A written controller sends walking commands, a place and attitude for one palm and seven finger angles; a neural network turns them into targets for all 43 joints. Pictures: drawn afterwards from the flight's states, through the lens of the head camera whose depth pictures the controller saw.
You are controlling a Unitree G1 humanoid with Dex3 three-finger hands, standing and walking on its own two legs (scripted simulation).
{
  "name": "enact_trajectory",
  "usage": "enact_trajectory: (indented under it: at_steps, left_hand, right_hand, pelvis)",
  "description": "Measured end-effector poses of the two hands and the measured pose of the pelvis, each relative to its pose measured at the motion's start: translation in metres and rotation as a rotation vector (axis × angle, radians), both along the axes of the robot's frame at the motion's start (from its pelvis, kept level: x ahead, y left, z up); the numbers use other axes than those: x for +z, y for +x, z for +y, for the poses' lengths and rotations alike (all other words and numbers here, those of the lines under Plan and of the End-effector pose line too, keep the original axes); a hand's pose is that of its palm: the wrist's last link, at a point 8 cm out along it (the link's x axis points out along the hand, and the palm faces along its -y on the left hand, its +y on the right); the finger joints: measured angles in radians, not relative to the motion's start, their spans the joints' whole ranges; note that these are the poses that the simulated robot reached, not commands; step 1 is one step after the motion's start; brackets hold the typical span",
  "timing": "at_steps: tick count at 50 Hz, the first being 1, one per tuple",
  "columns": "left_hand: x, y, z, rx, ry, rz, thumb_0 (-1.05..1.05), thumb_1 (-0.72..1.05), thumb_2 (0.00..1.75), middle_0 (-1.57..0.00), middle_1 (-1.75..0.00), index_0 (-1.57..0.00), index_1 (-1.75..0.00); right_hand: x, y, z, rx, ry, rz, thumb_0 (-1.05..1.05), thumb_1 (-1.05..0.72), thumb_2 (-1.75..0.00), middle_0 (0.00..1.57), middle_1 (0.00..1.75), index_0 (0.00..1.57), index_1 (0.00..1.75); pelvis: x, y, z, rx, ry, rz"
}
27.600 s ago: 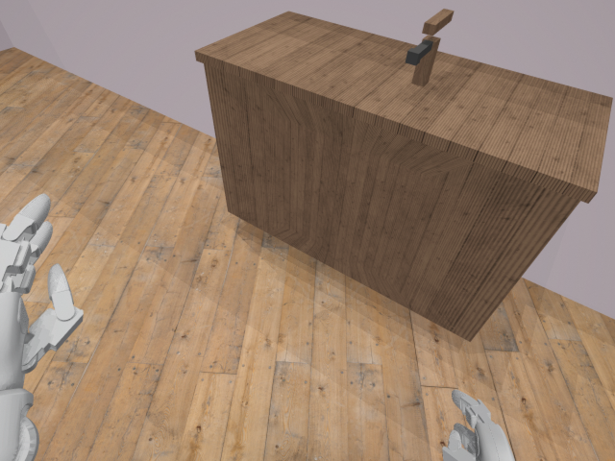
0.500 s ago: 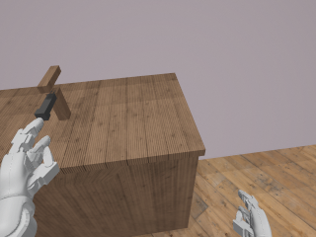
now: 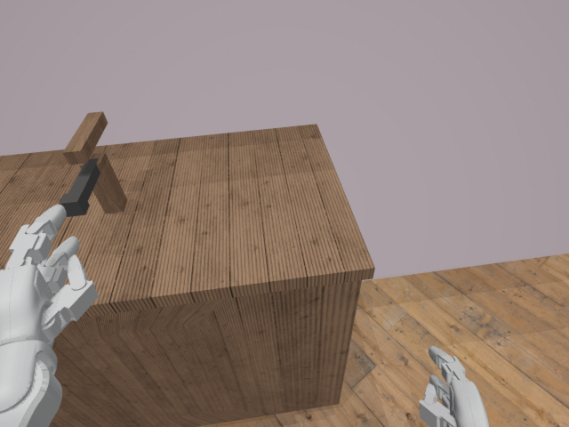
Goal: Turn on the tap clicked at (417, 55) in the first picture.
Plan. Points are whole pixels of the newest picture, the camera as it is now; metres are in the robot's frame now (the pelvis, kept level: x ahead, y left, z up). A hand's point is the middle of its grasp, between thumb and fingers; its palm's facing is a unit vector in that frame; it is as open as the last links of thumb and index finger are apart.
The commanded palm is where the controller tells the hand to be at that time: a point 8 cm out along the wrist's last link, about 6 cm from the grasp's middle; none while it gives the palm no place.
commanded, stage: reach beside the lever's end, fingers flat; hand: left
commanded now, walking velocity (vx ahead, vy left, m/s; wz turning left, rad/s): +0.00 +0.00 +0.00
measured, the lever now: (74, 204) +0.37 +0.39 +0.13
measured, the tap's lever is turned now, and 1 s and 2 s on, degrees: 0 0 0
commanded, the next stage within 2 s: push the lever round in 1.90 s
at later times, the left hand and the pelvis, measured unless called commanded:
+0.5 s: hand (75, 269) +0.23 +0.29 +0.16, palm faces +0.50 -0.86 -0.14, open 7.5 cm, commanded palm +0.20 +0.33 +0.16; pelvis +0.00 +0.01 +0.00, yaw +0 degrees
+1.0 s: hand (62, 239) +0.28 +0.35 +0.15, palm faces +0.53 -0.84 -0.14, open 7.7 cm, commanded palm +0.24 +0.39 +0.14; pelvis +0.00 +0.02 +0.01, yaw -1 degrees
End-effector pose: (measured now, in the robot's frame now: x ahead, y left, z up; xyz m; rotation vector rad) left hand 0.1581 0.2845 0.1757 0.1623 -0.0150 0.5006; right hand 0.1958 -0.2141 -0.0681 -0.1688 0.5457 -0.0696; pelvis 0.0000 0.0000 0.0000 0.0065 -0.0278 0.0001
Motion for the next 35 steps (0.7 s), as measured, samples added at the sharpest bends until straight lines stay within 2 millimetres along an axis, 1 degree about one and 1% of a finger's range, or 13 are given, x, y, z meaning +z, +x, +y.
enact_trajectory:
  at_steps: [4,10,20,27,35]
  left_hand:
    - [0.001,0.005,0.009,-0.002,-0.001,-0.014,0.01,0.9,0.9,-0.21,-0.3,-0.2,-0.3]
    - [-0.005,0.012,0.023,0.014,-0.02,0.009,0.01,0.9,0.9,-0.21,-0.3,-0.2,-0.3]
    - [-0.007,0.022,0.031,0.003,-0.021,-0.013,0.01,0.9,0.9,-0.2,-0.28,-0.2,-0.28]
    - [-0.014,0.034,0.049,0.037,-0.027,0.029,0.01,0.9,0.9,-0.2,-0.26,-0.19,-0.26]
    - [-0.012,0.053,0.058,0.025,-0.035,0.009,0.01,0.9,0.9,-0.19,-0.24,-0.19,-0.24]
  right_hand:
    - [0.0,-0.002,0.0,-0.011,-0.005,0.007,0.02,-0.9,-0.9,0.21,0.3,0.2,0.3]
    - [-0.001,-0.006,0.0,-0.03,-0.016,0.021,0.01,-0.9,-0.9,0.21,0.3,0.2,0.3]
    - [-0.003,-0.014,0.004,-0.044,-0.026,0.044,0.01,-0.9,-0.9,0.21,0.3,0.2,0.3]
    - [-0.006,-0.02,0.005,-0.058,-0.031,0.077,0.01,-0.9,-0.9,0.21,0.3,0.2,0.3]
    - [-0.009,-0.025,0.001,-0.075,-0.04,0.103,0.01,-0.9,-0.9,0.21,0.3,0.2,0.3]
  pelvis:
    - [0.001,0.001,0.003,-0.002,0.0,0.003]
    - [0.001,0.001,0.007,-0.003,-0.003,0.002]
    - [0.003,-0.001,0.013,-0.005,-0.003,0.004]
    - [0.004,-0.004,0.015,-0.005,-0.005,0.003]
    - [0.005,-0.004,0.015,-0.008,-0.004,0.014]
